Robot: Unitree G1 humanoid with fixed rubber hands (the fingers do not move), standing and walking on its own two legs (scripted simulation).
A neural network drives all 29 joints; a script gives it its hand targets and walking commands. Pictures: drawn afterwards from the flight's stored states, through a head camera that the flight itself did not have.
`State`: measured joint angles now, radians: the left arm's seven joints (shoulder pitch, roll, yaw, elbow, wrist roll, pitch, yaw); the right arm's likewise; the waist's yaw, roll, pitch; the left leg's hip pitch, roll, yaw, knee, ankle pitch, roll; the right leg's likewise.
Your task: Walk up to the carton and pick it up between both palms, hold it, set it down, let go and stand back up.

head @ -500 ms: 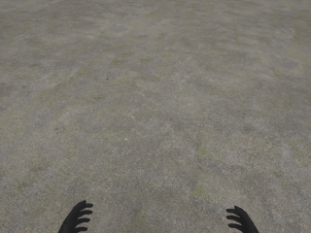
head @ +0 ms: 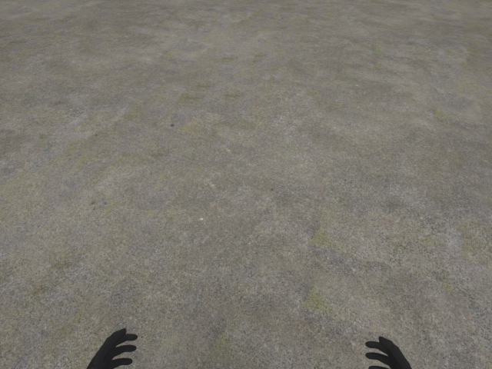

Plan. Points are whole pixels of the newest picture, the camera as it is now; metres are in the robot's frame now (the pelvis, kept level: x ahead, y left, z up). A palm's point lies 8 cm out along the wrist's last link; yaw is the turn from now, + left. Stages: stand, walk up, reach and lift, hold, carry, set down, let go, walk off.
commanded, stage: stand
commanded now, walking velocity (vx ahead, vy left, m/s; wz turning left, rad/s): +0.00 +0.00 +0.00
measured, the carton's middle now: out of the picture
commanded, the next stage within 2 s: walk up in 1.72 s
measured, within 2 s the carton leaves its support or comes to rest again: neither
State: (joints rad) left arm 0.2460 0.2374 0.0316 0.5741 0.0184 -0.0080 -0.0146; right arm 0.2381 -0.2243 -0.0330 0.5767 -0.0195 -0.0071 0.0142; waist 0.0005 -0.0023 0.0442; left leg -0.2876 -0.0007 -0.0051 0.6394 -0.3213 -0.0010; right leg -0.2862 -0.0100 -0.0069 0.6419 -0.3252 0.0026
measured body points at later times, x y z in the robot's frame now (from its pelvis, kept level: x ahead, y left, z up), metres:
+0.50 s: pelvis -0.01 +0.00 +0.00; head +0.00 +0.00 +0.45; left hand +0.13 +0.25 -0.09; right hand +0.14 -0.25 -0.09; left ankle +0.01 +0.12 -0.72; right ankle +0.01 -0.12 -0.72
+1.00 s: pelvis +0.00 +0.00 +0.00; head +0.00 +0.00 +0.45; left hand +0.12 +0.26 -0.09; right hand +0.13 -0.25 -0.09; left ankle +0.01 +0.12 -0.72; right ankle +0.01 -0.12 -0.72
